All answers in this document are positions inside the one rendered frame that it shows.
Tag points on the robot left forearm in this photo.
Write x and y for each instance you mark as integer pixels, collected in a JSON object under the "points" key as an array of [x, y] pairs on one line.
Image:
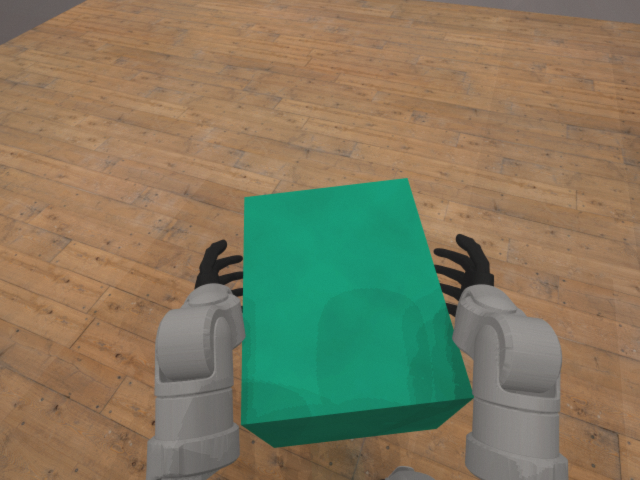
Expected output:
{"points": [[195, 435]]}

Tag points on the robot right forearm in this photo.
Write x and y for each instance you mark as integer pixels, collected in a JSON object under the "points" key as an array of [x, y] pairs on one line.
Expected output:
{"points": [[516, 384]]}

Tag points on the robot right hand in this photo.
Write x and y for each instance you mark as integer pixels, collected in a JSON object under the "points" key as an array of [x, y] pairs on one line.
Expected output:
{"points": [[477, 270]]}

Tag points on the robot left hand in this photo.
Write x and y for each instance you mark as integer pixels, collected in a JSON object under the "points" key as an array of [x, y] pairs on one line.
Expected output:
{"points": [[210, 267]]}

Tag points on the right robot shin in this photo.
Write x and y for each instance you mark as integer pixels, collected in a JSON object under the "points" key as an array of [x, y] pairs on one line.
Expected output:
{"points": [[401, 468]]}

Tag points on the carton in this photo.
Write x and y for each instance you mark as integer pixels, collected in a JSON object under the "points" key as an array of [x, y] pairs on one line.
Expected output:
{"points": [[347, 331]]}

